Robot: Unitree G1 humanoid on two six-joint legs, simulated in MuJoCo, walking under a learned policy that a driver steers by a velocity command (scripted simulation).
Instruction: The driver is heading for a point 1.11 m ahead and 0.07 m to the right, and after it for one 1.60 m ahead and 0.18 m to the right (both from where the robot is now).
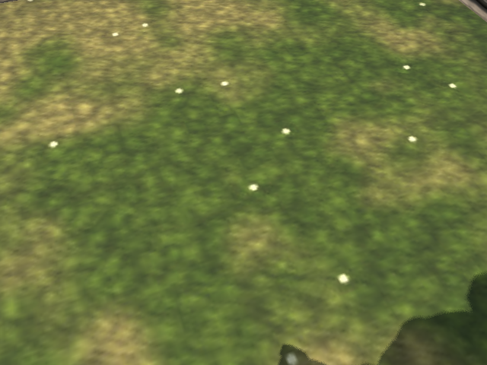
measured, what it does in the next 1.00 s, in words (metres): walks ahead: right foot, then left foot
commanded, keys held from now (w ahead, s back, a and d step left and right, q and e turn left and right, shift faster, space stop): w+q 0.08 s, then w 0.68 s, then w+e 0.24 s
